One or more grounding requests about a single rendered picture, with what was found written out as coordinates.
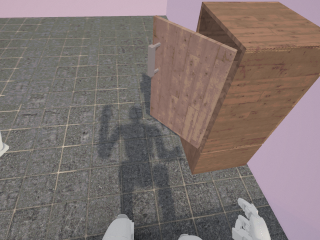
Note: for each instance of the robot right hand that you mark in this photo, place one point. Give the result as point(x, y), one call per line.
point(255, 227)

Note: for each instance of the handle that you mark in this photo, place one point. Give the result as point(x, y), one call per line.
point(151, 59)

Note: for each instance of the cupboard door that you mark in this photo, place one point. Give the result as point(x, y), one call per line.
point(192, 72)

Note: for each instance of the left robot shin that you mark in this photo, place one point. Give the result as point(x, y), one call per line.
point(122, 216)

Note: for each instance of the left robot thigh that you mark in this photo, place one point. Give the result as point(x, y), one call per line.
point(120, 229)

